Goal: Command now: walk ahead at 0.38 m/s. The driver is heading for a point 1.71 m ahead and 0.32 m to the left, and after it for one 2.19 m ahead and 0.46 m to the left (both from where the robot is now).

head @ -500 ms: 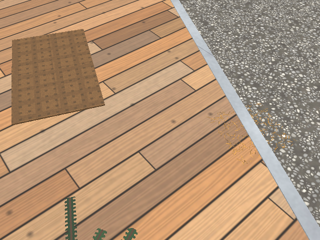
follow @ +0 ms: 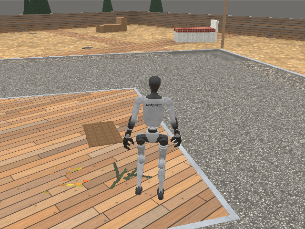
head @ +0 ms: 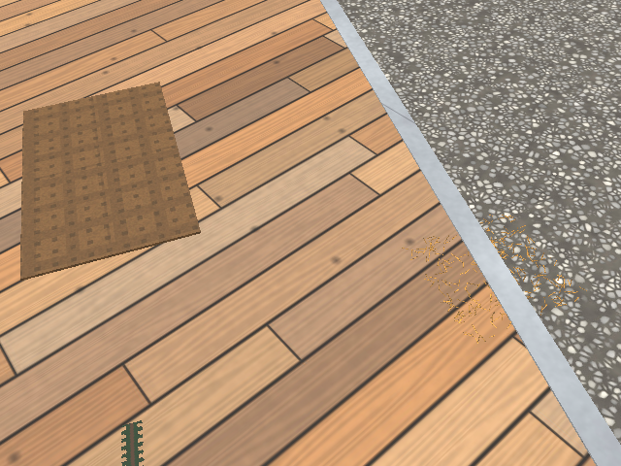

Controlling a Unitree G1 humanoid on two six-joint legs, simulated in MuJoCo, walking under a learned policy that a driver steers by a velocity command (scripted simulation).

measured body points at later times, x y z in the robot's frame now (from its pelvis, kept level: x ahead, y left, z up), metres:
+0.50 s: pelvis +0.26 +0.05 +0.00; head +0.29 +0.05 +0.44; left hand +0.28 +0.31 -0.14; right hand +0.39 -0.22 -0.12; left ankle +0.32 +0.13 -0.74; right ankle +0.15 -0.09 -0.64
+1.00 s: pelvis +0.55 -0.02 -0.01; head +0.58 -0.04 +0.44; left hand +0.70 +0.23 -0.11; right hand +0.57 -0.30 -0.15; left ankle +0.42 +0.12 -0.65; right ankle +0.62 -0.11 -0.74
